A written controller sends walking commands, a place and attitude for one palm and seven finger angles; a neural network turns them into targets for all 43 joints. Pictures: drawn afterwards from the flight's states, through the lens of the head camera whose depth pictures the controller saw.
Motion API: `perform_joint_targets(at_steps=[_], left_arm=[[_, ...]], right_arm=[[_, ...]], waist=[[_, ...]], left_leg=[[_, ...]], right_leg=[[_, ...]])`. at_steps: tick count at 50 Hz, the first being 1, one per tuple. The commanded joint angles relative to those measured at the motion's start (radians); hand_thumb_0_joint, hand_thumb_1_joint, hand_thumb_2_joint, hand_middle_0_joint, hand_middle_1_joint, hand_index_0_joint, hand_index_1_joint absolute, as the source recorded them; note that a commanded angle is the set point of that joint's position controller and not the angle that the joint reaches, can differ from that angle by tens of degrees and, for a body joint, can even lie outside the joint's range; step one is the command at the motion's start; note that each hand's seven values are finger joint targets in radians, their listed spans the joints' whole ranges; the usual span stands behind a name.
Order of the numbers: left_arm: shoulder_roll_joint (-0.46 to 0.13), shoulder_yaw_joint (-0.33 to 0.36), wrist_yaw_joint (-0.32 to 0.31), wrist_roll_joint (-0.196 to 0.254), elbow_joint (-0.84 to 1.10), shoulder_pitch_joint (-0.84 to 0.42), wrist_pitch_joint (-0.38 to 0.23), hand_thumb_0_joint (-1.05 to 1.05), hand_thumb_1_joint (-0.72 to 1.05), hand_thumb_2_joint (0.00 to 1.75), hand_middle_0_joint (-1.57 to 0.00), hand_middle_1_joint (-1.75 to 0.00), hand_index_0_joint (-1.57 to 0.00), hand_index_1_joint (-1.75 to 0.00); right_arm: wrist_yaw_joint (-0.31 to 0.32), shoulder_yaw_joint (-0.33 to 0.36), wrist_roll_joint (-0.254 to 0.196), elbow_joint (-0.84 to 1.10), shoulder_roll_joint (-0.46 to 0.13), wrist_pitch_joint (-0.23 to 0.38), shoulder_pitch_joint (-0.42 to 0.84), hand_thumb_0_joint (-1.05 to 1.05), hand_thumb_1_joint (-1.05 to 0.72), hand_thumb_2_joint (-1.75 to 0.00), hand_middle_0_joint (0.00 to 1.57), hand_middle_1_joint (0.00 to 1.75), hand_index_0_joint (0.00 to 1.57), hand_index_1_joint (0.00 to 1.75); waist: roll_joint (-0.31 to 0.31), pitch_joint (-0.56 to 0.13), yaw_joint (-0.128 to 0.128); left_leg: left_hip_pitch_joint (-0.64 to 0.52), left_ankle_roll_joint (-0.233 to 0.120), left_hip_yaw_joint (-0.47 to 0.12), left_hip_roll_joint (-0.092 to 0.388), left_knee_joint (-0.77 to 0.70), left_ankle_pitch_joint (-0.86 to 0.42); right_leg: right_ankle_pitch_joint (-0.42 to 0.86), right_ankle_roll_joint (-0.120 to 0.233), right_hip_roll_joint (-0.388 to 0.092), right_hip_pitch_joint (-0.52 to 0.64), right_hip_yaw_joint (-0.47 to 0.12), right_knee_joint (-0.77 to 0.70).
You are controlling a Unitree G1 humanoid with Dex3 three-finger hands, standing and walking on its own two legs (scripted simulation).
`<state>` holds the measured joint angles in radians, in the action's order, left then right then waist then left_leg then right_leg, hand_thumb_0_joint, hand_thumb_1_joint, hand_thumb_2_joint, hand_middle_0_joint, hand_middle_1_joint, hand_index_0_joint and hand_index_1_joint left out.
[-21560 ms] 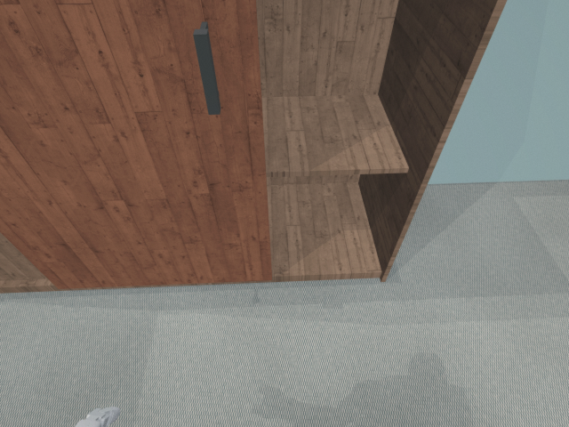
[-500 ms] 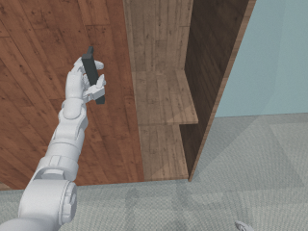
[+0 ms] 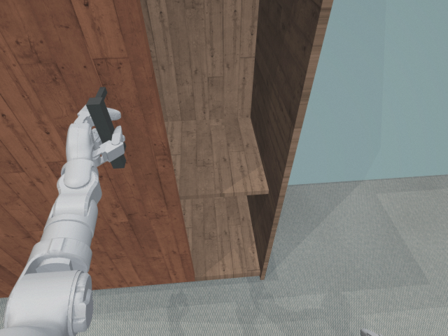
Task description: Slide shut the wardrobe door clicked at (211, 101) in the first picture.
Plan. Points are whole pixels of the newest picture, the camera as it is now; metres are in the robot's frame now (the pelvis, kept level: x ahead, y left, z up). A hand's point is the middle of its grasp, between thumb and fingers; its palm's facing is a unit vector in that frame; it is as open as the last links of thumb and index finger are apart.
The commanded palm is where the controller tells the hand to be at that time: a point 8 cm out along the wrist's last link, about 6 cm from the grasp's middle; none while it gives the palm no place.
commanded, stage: stop walking and hold the door there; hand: left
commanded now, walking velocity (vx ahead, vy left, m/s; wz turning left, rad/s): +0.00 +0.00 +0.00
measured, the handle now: (110, 129) +0.47 +0.24 +0.15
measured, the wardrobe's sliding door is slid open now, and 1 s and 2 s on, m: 0.29 0.29 0.29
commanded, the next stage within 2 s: loosen the grip on the handle in 0.28 s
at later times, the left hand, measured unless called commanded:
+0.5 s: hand (116, 136) +0.44 +0.22 +0.15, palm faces +0.26 -0.96 -0.10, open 5.9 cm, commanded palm +0.38 +0.26 +0.15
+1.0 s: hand (115, 145) +0.44 +0.22 +0.13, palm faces +0.27 -0.94 -0.18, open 13.7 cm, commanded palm +0.39 +0.25 +0.15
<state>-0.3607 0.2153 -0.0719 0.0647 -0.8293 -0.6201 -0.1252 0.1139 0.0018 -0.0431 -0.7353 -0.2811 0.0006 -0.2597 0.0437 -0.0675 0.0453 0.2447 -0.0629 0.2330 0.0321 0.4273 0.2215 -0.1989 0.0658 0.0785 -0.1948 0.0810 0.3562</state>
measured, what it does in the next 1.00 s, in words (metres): stands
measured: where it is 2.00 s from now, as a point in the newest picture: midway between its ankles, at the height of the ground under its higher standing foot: outside the picture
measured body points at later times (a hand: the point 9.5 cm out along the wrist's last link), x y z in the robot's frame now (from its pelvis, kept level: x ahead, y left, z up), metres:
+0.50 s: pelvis -0.02 -0.03 -0.01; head +0.01 -0.02 +0.44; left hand +0.42 +0.27 +0.16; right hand +0.09 -0.30 -0.10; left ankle +0.01 +0.07 -0.74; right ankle -0.01 -0.07 -0.74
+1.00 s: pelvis -0.01 -0.01 -0.01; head +0.03 -0.01 +0.44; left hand +0.41 +0.27 +0.15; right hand +0.08 -0.27 -0.13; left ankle +0.01 +0.06 -0.74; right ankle -0.01 -0.07 -0.74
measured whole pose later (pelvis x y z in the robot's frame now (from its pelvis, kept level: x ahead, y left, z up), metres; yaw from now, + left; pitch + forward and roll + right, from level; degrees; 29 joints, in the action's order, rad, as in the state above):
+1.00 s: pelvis -0.01 -0.01 -0.01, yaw +2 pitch +6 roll +0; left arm -0.40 0.26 -0.02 0.03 -0.85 -0.72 -0.11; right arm 0.04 -0.01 -0.05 -0.73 -0.27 0.11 -0.33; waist 0.02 -0.05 0.05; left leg 0.39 -0.07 0.13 -0.02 0.53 0.24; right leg -0.26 0.09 0.06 -0.35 0.12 0.50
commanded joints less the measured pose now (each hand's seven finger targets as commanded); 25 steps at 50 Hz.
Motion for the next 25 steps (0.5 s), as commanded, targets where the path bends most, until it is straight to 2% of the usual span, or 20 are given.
perform_joint_targets(at_steps=[1,2,4,6,8,9,10,11,13,14,16,18,19,20,21,22,23,24,25], left_arm=[[-0.281,0.082,-0.025,-0.007,0.094,-0.283,-0.012,0.00,0.90,0.90,-0.45,-1.40,-0.45,-1.40],[-0.315,0.101,-0.027,-0.006,0.086,-0.274,-0.010,0.00,0.90,0.90,-0.45,-1.40,-0.45,-1.40],[-0.302,0.091,-0.025,-0.009,0.114,-0.302,-0.015,0.00,0.90,0.90,-0.45,-1.40,-0.45,-1.40],[-0.312,0.101,-0.025,-0.009,0.108,-0.286,-0.014,0.00,0.90,0.90,-0.45,-1.40,-0.45,-1.40],[-0.341,0.119,-0.028,-0.010,0.116,-0.293,-0.012,0.00,0.90,0.90,-0.45,-1.40,-0.45,-1.40],[-0.312,0.094,-0.025,-0.009,0.132,-0.302,-0.014,0.00,0.90,0.90,-0.45,-1.40,-0.45,-1.40],[-0.344,0.124,-0.028,-0.009,0.119,-0.289,-0.012,0.00,0.90,0.90,-0.45,-1.40,-0.45,-1.40],[-0.342,0.120,-0.027,-0.010,0.117,-0.284,-0.012,0.00,0.90,0.90,-0.45,-1.40,-0.45,-1.40],[-0.348,0.123,-0.028,-0.009,0.127,-0.290,-0.011,0.00,0.90,0.90,-0.45,-1.40,-0.45,-1.40],[-0.334,0.108,-0.026,-0.008,0.142,-0.301,-0.014,0.00,0.90,0.90,-0.45,-1.40,-0.45,-1.40],[-0.356,0.125,-0.027,-0.011,0.126,-0.287,-0.013,0.00,0.90,0.90,-0.45,-1.40,-0.45,-1.40],[-0.368,0.129,-0.028,-0.010,0.146,-0.302,-0.014,0.00,0.90,0.90,-0.45,-1.40,-0.45,-1.40],[-0.733,0.285,0.006,-0.149,0.357,-1.125,-0.025,0.00,0.90,0.90,-0.45,-1.40,-0.45,-1.40],[-0.332,0.061,0.106,-0.106,-0.069,-0.897,0.086,0.00,0.78,0.84,-0.45,-1.40,-0.45,-1.40],[-0.432,0.237,0.108,-0.098,-0.043,-0.765,0.085,0.00,0.66,0.78,-0.45,-1.40,-0.45,-1.40],[-0.271,0.091,0.146,-0.085,0.007,-0.680,0.081,0.00,0.54,0.73,-0.45,-1.40,-0.45,-1.40],[-0.478,0.309,0.135,-0.054,-0.010,-0.629,0.050,0.00,0.42,0.67,-0.45,-1.40,-0.45,-1.40],[-0.480,0.265,0.118,-0.053,0.065,-0.630,0.026,0.00,0.30,0.61,-0.45,-1.40,-0.45,-1.40],[-0.387,0.189,0.098,-0.052,0.063,-0.608,0.001,0.00,0.17,0.55,-0.45,-1.40,-0.45,-1.40]], right_arm=[[0.009,0.046,-0.002,0.125,-0.148,0.028,0.049,0.00,-0.90,-0.90,0.20,0.30,0.20,0.30],[0.011,0.050,-0.003,0.118,-0.156,0.025,0.046,0.00,-0.90,-0.90,0.20,0.30,0.20,0.30],[0.010,0.046,-0.006,0.132,-0.148,0.025,0.054,0.00,-0.90,-0.90,0.20,0.30,0.20,0.30],[0.011,0.047,-0.008,0.131,-0.150,0.021,0.051,0.00,-0.90,-0.90,0.20,0.30,0.20,0.30],[0.014,0.047,-0.008,0.133,-0.151,0.018,0.052,0.00,-0.90,-0.90,0.20,0.30,0.20,0.30],[0.014,0.044,-0.008,0.138,-0.144,0.018,0.058,0.00,-0.90,-0.90,0.20,0.30,0.20,0.30],[0.015,0.047,-0.010,0.135,-0.151,0.017,0.052,0.00,-0.90,-0.90,0.20,0.30,0.20,0.30],[0.014,0.047,-0.011,0.136,-0.149,0.016,0.054,0.00,-0.90,-0.90,0.20,0.30,0.20,0.30],[0.016,0.047,-0.011,0.138,-0.150,0.014,0.055,0.00,-0.90,-0.90,0.20,0.30,0.20,0.30],[0.016,0.045,-0.011,0.141,-0.146,0.015,0.057,0.00,-0.90,-0.90,0.20,0.30,0.20,0.30],[0.017,0.046,-0.012,0.136,-0.151,0.015,0.051,0.00,-0.90,-0.90,0.20,0.30,0.20,0.30],[0.019,0.046,-0.011,0.140,-0.152,0.013,0.054,0.00,-0.90,-0.90,0.20,0.30,0.20,0.30],[-0.047,0.114,0.001,0.144,-0.133,0.080,-0.076,0.00,-0.90,-0.90,0.20,0.30,0.20,0.30],[-0.046,0.063,0.029,0.159,-0.165,0.122,0.043,0.00,-0.90,-0.90,0.20,0.30,0.20,0.30],[-0.042,0.064,-0.019,0.123,-0.171,0.128,-0.007,0.00,-0.90,-0.90,0.20,0.30,0.20,0.30],[-0.046,0.063,-0.020,0.140,-0.164,0.130,-0.016,0.00,-0.90,-0.90,0.20,0.30,0.20,0.30],[-0.041,0.054,-0.008,0.140,-0.188,0.129,-0.017,0.00,-0.90,-0.90,0.20,0.30,0.20,0.30],[-0.041,0.037,0.018,0.175,-0.171,0.144,0.034,0.00,-0.90,-0.90,0.20,0.30,0.20,0.30],[-0.049,0.026,0.019,0.175,-0.150,0.151,0.018,0.00,-0.90,-0.90,0.20,0.30,0.20,0.30]], waist=[[-0.116,-0.155,-0.033],[-0.106,-0.158,-0.036],[-0.115,-0.174,-0.035],[-0.107,-0.180,-0.035],[-0.100,-0.185,-0.037],[-0.098,-0.186,-0.033],[-0.104,-0.185,-0.035],[-0.099,-0.184,-0.035],[-0.087,-0.180,-0.035],[-0.092,-0.184,-0.032],[-0.082,-0.184,-0.031],[-0.065,-0.192,-0.032],[-0.132,0.049,0.045],[-0.129,-0.314,0.069],[-0.169,-0.297,0.048],[0.006,-0.347,0.020],[0.140,-0.390,-0.040],[0.230,-0.349,-0.045],[0.177,-0.297,-0.025]], left_leg=[[-0.170,0.039,-0.191,0.110,-0.002,-0.145],[-0.159,0.040,-0.188,0.108,0.000,-0.145],[-0.161,0.039,-0.184,0.104,0.005,-0.158],[-0.178,0.034,-0.176,0.101,0.008,-0.171],[-0.166,0.034,-0.174,0.100,0.009,-0.173],[-0.176,0.033,-0.168,0.099,0.007,-0.175],[-0.179,0.033,-0.165,0.097,0.009,-0.177],[-0.180,0.031,-0.160,0.095,0.010,-0.174],[-0.176,0.032,-0.163,0.096,0.004,-0.165],[-0.186,0.032,-0.163,0.095,0.002,-0.174],[-0.190,0.031,-0.156,0.093,-0.004,-0.167],[-0.188,0.031,-0.164,0.097,-0.006,-0.183],[-0.235,-0.023,-0.046,0.143,-0.091,-0.074],[-0.098,-0.017,-0.162,-0.012,-0.009,-0.437],[-0.100,-0.005,-0.193,-0.006,0.054,-0.420],[-0.153,0.046,-0.204,-0.007,0.045,-0.416],[-0.201,0.037,-0.190,-0.016,0.041,-0.294],[-0.136,0.029,-0.174,-0.032,0.046,-0.202],[-0.077,0.019,-0.168,-0.033,0.054,-0.139]], right_leg=[[0.235,-0.131,-0.201,-0.062,-0.187,-0.105],[0.252,-0.132,-0.204,-0.046,-0.184,-0.102],[0.301,-0.141,-0.202,-0.032,-0.180,-0.091],[0.336,-0.158,-0.194,-0.036,-0.176,-0.090],[0.352,-0.159,-0.196,-0.018,-0.173,-0.084],[0.363,-0.167,-0.191,-0.024,-0.169,-0.086],[0.365,-0.173,-0.185,-0.026,-0.165,-0.089],[0.372,-0.181,-0.185,-0.028,-0.166,-0.090],[0.345,-0.176,-0.184,-0.026,-0.165,-0.094],[0.345,-0.177,-0.178,-0.032,-0.157,-0.094],[0.330,-0.190,-0.168,-0.037,-0.151,-0.102],[0.324,-0.176,-0.170,-0.024,-0.149,-0.097],[0.478,-0.307,-0.069,-0.253,-0.108,0.109],[0.499,-0.048,-0.068,0.013,-0.043,0.171],[0.439,-0.032,-0.088,-0.056,-0.051,0.136],[0.305,-0.011,-0.081,-0.107,-0.024,0.145],[0.200,-0.011,-0.076,-0.094,-0.080,0.086],[0.175,-0.009,-0.096,-0.066,-0.118,0.062],[0.161,-0.016,-0.108,-0.062,-0.146,0.048]])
